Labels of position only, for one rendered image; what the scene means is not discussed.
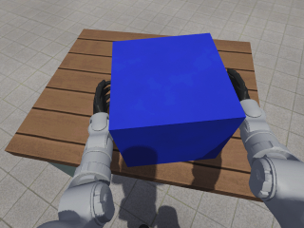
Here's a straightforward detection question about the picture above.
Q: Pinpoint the robot left hand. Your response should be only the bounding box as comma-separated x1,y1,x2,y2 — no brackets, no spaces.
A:
93,80,111,115

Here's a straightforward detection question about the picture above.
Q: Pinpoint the carton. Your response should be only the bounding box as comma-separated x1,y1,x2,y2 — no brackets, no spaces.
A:
108,32,246,167

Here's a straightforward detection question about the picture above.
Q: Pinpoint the robot right hand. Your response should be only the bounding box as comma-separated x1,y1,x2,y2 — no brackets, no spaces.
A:
227,68,251,101

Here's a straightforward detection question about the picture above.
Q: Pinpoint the robot left forearm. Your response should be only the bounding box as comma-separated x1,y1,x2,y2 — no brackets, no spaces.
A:
58,112,113,219

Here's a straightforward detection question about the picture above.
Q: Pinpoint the robot left upper arm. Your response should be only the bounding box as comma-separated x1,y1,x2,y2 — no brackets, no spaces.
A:
37,181,115,228

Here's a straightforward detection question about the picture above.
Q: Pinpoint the table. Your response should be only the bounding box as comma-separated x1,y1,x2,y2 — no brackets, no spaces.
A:
5,28,263,202

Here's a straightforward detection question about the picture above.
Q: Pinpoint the robot right forearm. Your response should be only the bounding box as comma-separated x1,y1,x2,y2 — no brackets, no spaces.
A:
238,99,302,168

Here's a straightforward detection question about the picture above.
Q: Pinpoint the robot right upper arm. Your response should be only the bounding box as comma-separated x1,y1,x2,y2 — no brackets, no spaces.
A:
248,157,304,228

